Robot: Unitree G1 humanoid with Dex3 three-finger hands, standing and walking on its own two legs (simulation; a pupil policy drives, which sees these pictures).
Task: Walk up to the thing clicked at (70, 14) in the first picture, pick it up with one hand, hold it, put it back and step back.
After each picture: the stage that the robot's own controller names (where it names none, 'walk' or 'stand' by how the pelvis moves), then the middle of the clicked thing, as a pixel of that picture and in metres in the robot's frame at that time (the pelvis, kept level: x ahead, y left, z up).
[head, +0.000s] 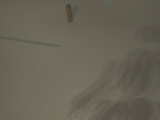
stand; (69, 13) +1.99 +0.22 -0.65
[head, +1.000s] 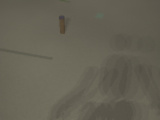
walk; (62, 25) +1.88 +0.26 -0.65
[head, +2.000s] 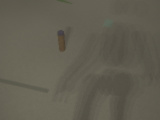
walk; (61, 41) +1.31 +0.24 -0.65
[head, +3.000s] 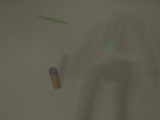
walk; (55, 79) +0.87 +0.28 -0.65
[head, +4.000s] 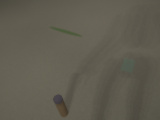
walk; (61, 106) +0.61 +0.29 -0.63
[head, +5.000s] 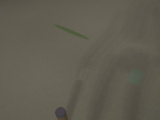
stand; (62, 118) +0.48 +0.21 -0.64
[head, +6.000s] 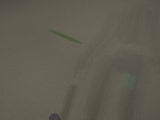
stand; out of the picture +0.45 +0.24 -0.65
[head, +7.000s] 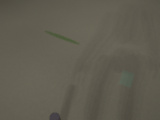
stand; out of the picture +0.47 +0.25 -0.66
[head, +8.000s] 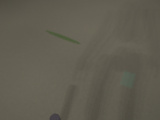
stand; out of the picture +0.46 +0.25 -0.66
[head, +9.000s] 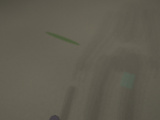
stand; out of the picture +0.45 +0.25 -0.66
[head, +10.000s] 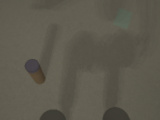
go down; (36, 73) +0.50 +0.24 -0.43
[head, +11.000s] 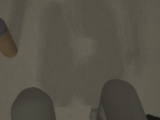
go down; (3, 40) +0.52 +0.30 -0.25
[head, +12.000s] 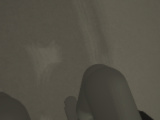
close in; out of the picture +0.50 +0.35 -0.17
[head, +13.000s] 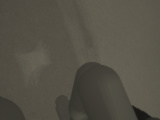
close; out of the picture +0.49 +0.36 -0.17
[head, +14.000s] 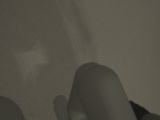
lift; out of the picture +0.44 +0.35 -0.17
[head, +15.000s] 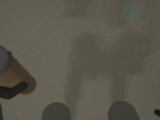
lift; (13, 75) +0.35 +0.24 +0.01
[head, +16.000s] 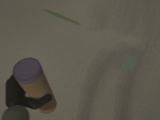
hold; (39, 90) +0.32 +0.17 +0.02
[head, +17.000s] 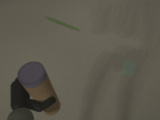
hold; (43, 92) +0.32 +0.16 +0.03
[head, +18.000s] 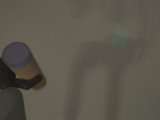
crouch; (29, 71) +0.40 +0.19 -0.02
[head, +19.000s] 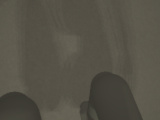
lower; out of the picture +0.51 +0.30 -0.07
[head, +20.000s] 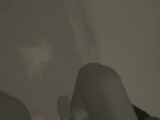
lower; out of the picture +0.46 +0.34 -0.18
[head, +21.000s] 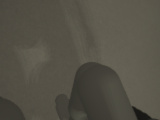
lower; out of the picture +0.46 +0.35 -0.17
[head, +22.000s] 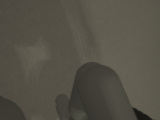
lower; out of the picture +0.46 +0.35 -0.17
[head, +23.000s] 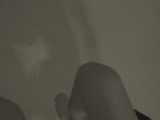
lower; out of the picture +0.47 +0.35 -0.17
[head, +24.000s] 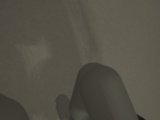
open; out of the picture +0.48 +0.33 -0.18
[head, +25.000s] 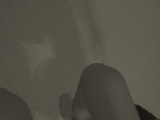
rise; out of the picture +0.48 +0.33 -0.18
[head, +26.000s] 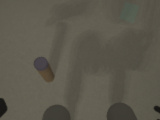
walk; (45, 71) +0.51 +0.23 -0.41
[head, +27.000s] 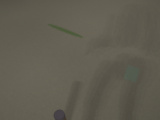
stand; out of the picture +0.46 +0.20 -0.60
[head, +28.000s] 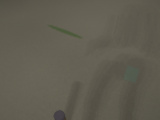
stand; out of the picture +0.46 +0.20 -0.60
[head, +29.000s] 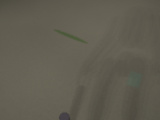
stand; out of the picture +0.47 +0.18 -0.65
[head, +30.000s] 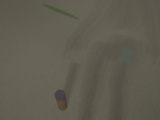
walk; (61, 101) +0.52 +0.16 -0.64
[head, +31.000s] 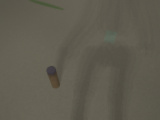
walk; (53, 78) +0.71 +0.27 -0.62
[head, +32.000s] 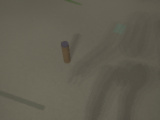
stand; (66, 52) +1.07 +0.21 -0.63
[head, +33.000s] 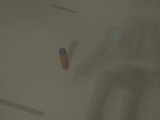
stand; (63, 59) +1.08 +0.24 -0.65
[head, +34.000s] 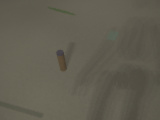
stand; (61, 61) +1.09 +0.27 -0.66
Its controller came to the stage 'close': yes
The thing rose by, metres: 0.67
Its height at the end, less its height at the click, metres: +0.00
